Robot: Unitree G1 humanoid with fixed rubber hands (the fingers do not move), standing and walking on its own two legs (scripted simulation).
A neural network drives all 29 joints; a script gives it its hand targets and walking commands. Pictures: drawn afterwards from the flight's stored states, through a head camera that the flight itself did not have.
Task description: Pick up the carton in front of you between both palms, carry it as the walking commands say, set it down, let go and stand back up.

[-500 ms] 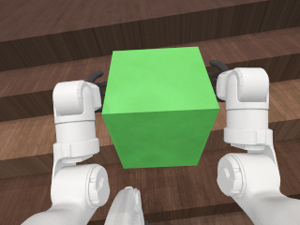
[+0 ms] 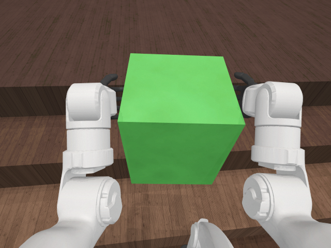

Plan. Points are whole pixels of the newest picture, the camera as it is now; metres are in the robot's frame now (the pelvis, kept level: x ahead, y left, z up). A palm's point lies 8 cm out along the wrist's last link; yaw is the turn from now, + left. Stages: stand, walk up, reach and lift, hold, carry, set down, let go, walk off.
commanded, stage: carry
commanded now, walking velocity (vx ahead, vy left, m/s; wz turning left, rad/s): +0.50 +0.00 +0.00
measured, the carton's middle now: (174, 124) +0.40 +0.02 +0.12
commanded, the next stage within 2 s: none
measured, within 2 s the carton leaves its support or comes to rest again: neither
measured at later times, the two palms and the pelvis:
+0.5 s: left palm out of the picture +0.69 +0.22 +0.40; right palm out of the picture +0.68 -0.08 +0.39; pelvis +0.29 +0.08 +0.20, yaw +3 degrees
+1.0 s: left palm out of the picture +0.96 +0.26 +0.57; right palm out of the picture +1.00 -0.03 +0.57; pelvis +0.59 +0.06 +0.39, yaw +0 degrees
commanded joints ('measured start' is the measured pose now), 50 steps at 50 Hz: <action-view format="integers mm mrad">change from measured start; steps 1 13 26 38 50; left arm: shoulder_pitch -784 -912 -656 -636 -813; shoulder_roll -1122 -1197 -1012 -975 -1251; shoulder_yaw -535 -498 -253 -413 -503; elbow -92 -144 62 -42 -45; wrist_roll -517 -619 -312 -316 -602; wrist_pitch -36 -55 -30 -19 -37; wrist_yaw -203 -264 -260 -189 -231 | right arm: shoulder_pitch -685 -670 -861 -819 -732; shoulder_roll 1039 903 1247 1152 950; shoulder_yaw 423 397 554 560 331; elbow -22 11 -35 -125 -12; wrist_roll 346 209 503 498 281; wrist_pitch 23 17 -12 -2 26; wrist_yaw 239 177 200 241 221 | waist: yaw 150 146 -176 -205 132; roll -166 -60 134 95 -126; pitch -752 -448 -812 -378 -860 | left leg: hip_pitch -494 -1431 238 537 -611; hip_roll -311 -103 141 229 -302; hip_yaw -91 -153 -838 -467 -293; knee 1200 1768 111 -85 1645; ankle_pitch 56 -485 718 165 -88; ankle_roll -78 114 379 266 -32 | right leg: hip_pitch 1095 1314 274 -697 1197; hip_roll -192 -380 141 -52 -301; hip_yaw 780 624 419 228 952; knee -827 -859 763 1033 -703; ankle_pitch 663 459 187 -228 1023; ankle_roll -227 -183 153 6 -331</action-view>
